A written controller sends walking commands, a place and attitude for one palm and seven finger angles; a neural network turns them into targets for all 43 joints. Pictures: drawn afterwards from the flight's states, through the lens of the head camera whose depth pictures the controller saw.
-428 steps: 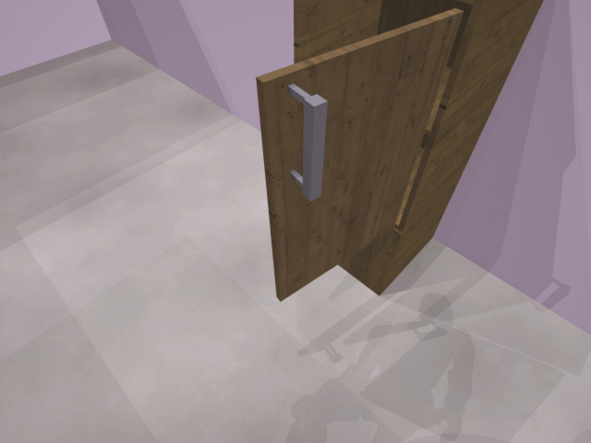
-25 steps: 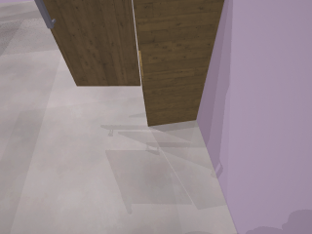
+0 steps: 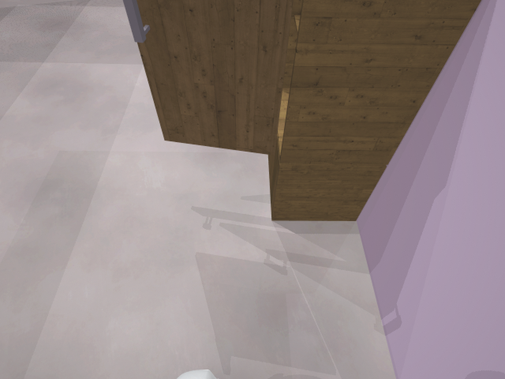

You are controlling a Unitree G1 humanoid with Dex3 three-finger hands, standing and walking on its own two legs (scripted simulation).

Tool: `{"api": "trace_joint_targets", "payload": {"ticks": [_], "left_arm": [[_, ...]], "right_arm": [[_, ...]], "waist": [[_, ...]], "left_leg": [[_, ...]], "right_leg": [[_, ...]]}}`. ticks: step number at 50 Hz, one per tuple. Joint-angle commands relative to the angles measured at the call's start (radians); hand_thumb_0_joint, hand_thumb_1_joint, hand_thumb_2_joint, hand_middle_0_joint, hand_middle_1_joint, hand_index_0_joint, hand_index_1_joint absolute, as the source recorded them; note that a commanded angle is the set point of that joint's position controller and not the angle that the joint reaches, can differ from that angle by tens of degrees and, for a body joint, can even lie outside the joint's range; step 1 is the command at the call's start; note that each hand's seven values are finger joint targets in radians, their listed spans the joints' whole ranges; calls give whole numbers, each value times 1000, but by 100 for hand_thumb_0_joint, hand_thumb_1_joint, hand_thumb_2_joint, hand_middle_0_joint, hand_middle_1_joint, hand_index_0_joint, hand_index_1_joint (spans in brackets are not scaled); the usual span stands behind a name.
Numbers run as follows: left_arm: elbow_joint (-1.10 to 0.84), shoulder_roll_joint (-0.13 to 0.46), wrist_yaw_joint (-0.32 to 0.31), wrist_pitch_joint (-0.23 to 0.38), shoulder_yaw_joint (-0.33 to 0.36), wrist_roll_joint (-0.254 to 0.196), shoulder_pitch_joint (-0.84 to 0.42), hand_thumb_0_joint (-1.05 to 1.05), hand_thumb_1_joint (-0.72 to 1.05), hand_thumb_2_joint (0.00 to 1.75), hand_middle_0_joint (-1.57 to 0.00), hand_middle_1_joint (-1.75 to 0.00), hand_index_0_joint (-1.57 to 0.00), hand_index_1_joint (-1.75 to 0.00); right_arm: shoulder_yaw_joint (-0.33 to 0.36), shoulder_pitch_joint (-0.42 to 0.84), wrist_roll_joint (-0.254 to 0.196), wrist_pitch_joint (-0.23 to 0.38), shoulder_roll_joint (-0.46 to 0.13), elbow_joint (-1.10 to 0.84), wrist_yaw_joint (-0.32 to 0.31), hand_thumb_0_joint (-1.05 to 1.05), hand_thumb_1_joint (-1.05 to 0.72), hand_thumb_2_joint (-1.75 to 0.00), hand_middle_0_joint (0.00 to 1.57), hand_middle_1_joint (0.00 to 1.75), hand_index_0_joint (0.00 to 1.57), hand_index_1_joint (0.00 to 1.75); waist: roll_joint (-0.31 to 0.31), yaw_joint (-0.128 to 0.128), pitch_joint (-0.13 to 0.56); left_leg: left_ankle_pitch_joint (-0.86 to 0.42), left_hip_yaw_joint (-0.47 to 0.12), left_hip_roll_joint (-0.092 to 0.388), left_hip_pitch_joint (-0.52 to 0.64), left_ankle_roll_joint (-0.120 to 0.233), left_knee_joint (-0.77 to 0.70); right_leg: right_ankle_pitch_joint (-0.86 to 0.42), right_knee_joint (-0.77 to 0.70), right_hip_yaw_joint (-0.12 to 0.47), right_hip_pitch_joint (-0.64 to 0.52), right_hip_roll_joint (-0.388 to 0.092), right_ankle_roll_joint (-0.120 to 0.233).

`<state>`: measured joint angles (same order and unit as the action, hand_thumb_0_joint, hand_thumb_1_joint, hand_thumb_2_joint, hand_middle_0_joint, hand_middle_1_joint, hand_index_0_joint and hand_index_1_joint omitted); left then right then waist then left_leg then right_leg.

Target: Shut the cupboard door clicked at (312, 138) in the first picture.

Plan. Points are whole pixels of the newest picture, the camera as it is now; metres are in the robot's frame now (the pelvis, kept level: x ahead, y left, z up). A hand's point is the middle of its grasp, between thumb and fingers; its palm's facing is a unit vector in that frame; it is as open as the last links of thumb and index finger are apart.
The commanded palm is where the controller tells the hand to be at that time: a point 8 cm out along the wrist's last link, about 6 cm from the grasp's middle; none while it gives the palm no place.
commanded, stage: take the last steps up to it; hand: left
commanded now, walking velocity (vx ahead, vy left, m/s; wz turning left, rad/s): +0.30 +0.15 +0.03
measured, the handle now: out of the picture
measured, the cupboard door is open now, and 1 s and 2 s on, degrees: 80 80 80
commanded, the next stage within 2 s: come to a stop and stand still in 0.70 s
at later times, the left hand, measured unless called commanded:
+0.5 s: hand (150, 326) +0.21 +0.21 -0.13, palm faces +0.07 -0.97 -0.25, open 7.2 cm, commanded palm none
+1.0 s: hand (130, 236) +0.40 +0.32 -0.16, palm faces +0.05 -0.97 -0.22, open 7.3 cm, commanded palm none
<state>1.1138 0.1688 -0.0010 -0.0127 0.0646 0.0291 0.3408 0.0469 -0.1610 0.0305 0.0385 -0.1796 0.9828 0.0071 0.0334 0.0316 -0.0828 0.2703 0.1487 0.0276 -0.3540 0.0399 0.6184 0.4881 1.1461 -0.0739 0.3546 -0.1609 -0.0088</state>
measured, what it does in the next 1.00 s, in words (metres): walks ahead: right foot, then left foot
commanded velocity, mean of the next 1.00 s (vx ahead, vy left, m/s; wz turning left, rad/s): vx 0.13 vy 0.06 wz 0.00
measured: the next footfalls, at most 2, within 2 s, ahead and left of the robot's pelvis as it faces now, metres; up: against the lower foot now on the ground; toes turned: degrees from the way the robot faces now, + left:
right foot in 0.26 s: +0.20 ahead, -0.08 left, +0.00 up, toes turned -10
left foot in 0.70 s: +0.38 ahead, +0.25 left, +0.00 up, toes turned +2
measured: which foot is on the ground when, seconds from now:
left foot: down 0.00-0.26, up 0.28-0.68, down 0.70-1.00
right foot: up 0.00-0.24, down 0.26-0.70, up 0.72-1.00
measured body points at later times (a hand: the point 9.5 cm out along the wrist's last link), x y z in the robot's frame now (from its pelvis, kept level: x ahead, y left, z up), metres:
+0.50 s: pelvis +0.19 +0.02 +0.03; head +0.22 -0.01 +0.48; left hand +0.21 +0.26 -0.11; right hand +0.20 -0.21 -0.14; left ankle +0.21 +0.19 -0.65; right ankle +0.17 -0.08 -0.72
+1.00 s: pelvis +0.35 +0.13 +0.01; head +0.38 +0.13 +0.46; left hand +0.40 +0.37 -0.14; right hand +0.40 -0.10 -0.14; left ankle +0.36 +0.21 -0.72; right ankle +0.38 +0.02 -0.70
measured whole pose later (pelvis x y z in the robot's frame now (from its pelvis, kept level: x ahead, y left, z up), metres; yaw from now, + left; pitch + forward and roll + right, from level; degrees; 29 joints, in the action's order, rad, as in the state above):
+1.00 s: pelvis +0.35 +0.13 +0.01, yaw +0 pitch +0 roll +1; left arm 1.04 0.17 -0.03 -0.01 0.04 0.02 0.20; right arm 0.02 -0.20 0.03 0.02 -0.16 1.05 -0.04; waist 0.02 0.01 -0.04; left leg 0.25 0.18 0.00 -0.24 0.06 0.48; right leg 0.33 0.73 -0.09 0.39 -0.06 0.00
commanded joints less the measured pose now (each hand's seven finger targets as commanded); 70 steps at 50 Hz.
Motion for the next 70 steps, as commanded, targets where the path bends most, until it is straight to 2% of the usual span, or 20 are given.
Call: {"api": "trace_joint_targets", "payload": {"ticks": [1,11,12,13,14,17,20,24,32,34,35,36,39,43,52,56,59,67,69,70], "left_arm": [[-123,22,13,41,5,2,-79,0,90,90,-20,-30,-20,-30],[-132,66,12,42,22,4,-19,0,90,90,-20,-30,-20,-30],[-103,129,6,55,36,10,96,0,90,90,-20,-30,-20,-30],[-81,228,-2,67,55,11,182,0,90,90,-20,-30,-20,-30],[-94,243,-10,64,55,-6,169,0,90,90,-20,-30,-20,-30],[-134,109,-19,78,22,-11,-36,0,90,90,-20,-30,-20,-30],[-100,82,-12,106,11,-11,1,0,90,90,-20,-30,-20,-30],[-52,104,-9,113,15,-7,53,0,90,90,-20,-30,-20,-30],[-13,164,-14,83,22,1,27,0,90,90,-20,-30,-20,-30],[-30,121,-10,71,15,-4,30,0,90,90,-20,-30,-20,-30],[-45,57,-6,66,7,-15,83,0,90,90,-20,-30,-20,-30],[-84,34,-11,68,-3,-10,16,0,90,90,-20,-30,-20,-30],[-83,39,-9,53,-5,-8,-54,0,90,90,-20,-30,-20,-30],[-39,-26,-14,25,-25,-14,35,0,90,90,-20,-30,-20,-30],[-111,103,-25,-14,3,1,-32,0,90,90,-20,-30,-20,-30],[-152,147,-31,-3,9,-1,-68,0,90,90,-20,-30,-20,-30],[-144,167,-42,4,13,-6,-67,0,90,90,-20,-30,-20,-30],[-138,145,-42,3,10,-18,-147,0,90,90,-20,-30,-20,-30],[-159,74,-33,-8,-4,-28,-113,0,90,90,-20,-30,-20,-30],[-156,77,-35,-15,-5,-21,-139,0,90,90,-20,-30,-20,-30]], "right_arm": [[18,-163,3,16,-115,18,-29,0,-90,-90,20,30,20,30],[16,-143,2,-2,-132,44,-7,0,-90,-90,20,30,20,30],[12,-135,-9,1,-109,40,-1,0,-90,-90,20,30,20,30],[8,-172,-15,5,-61,19,6,0,-90,-90,20,30,20,30],[16,-157,-2,-6,-112,7,4,0,-90,-90,20,30,20,30],[19,-101,-1,-21,-76,42,8,0,-90,-90,20,30,20,30],[8,-168,-1,-28,-29,77,14,0,-90,-90,20,30,20,30],[5,-98,-8,-30,0,52,23,0,-90,-90,20,30,20,30],[4,-37,-13,-11,-43,9,37,0,-90,-90,20,30,20,30],[28,-263,-1,5,-147,74,17,0,-90,-90,20,30,20,30],[55,-354,11,7,-255,87,-1,0,-90,-90,20,30,20,30],[57,-406,4,-5,-273,93,-16,0,-90,-90,20,30,20,30],[21,-183,-2,3,-146,27,-30,0,-90,-90,20,30,20,30],[-14,-107,1,25,-76,20,-44,0,-90,-90,20,30,20,30],[17,-87,-10,-42,-127,39,-58,0,-90,-90,20,30,20,30],[31,-138,-19,-63,-103,36,-55,0,-90,-90,20,30,20,30],[25,-97,-28,-80,-54,17,-46,0,-90,-90,20,30,20,30],[8,-172,-24,-66,-24,65,-36,0,-90,-90,20,30,20,30],[17,-121,-7,-51,-138,27,-42,0,-90,-90,20,30,20,30],[15,-94,-2,-51,-133,19,-48,0,-90,-90,20,30,20,30]], "waist": [[-145,-46,21],[-18,50,22],[112,104,60],[358,114,78],[265,90,66],[85,-4,-31],[90,-23,69],[64,-2,74],[160,-24,15],[-62,-118,140],[-327,-133,234],[-299,-157,228],[-242,-70,95],[-58,4,90],[-90,-13,32],[87,-43,173],[186,-10,176],[76,-59,168],[-257,-19,124],[-213,-28,82]], "left_leg": [[2,-300,259,164,150,-427],[70,-137,152,18,101,-277],[51,-54,57,-76,53,-52],[242,1,-70,-286,-9,271],[296,-113,-31,-324,-19,498],[3,-197,72,-289,-46,560],[-61,-142,72,-233,-78,440],[-71,-81,65,-244,-98,259],[-81,-15,7,19,-48,-79],[-142,-54,53,374,-16,-164],[-217,-365,284,541,84,-203],[-265,-437,356,512,152,-281],[-21,-352,327,199,150,-388],[-509,-168,275,63,120,-361],[-475,-173,244,66,58,-190],[-244,-55,85,113,-30,3],[325,-94,-30,-30,-62,323],[-87,-112,4,190,-67,-216],[-459,-362,273,150,70,-280],[-437,-358,284,90,111,-302]], "right_leg": [[-105,30,21,254,-11,15],[-247,-580,-56,-219,73,13],[-158,-709,66,-388,-4,43],[-60,-901,492,-533,-282,153],[60,-1000,653,-441,-380,224],[-70,-1006,340,-172,-252,139],[-510,-951,107,-256,-167,99],[-714,-915,21,-335,-163,109],[-520,-836,-28,-224,-161,73],[-414,-505,-109,-78,-61,33],[26,-235,-159,136,80,-1],[162,-9,-62,216,118,24],[-39,156,50,260,22,40],[-126,-165,60,30,28,1],[-449,-557,46,-106,81,36],[-860,-617,202,-142,-64,133],[-1146,-717,283,-238,-195,265],[-717,-621,147,-185,-51,114],[-223,-545,36,-81,92,-1],[-62,-472,35,-93,123,-4]]}}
